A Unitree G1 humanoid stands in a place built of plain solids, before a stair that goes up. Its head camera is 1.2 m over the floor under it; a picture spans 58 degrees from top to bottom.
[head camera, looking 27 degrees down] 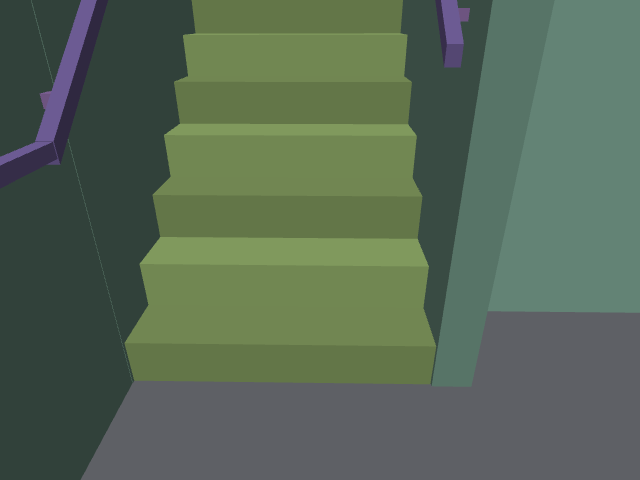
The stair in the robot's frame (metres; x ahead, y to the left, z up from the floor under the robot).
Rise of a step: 0.19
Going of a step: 0.23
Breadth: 1.10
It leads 1 degrees to the right of straight ahead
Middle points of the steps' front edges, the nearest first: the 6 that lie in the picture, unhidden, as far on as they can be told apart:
1.19 0.14 0.18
1.42 0.14 0.37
1.65 0.13 0.56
1.88 0.13 0.75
2.11 0.13 0.94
2.34 0.12 1.13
